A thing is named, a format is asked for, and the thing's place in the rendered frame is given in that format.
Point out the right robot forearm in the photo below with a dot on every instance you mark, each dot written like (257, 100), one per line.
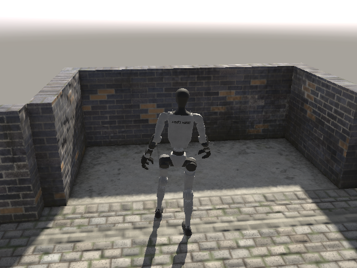
(206, 146)

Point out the left robot forearm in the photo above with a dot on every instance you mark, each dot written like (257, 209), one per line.
(150, 148)

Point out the robot right hand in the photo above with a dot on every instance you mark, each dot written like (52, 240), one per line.
(205, 156)

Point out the robot right upper arm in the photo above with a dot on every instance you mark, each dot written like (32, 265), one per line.
(200, 127)

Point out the robot foot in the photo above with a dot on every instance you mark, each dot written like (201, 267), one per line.
(158, 213)
(187, 230)

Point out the robot left upper arm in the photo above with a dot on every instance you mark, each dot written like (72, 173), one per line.
(159, 126)

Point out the robot left foot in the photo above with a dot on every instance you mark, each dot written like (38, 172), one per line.
(158, 213)

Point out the robot left hand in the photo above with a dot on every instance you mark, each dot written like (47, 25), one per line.
(144, 161)

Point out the robot right foot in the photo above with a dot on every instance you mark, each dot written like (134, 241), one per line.
(187, 230)

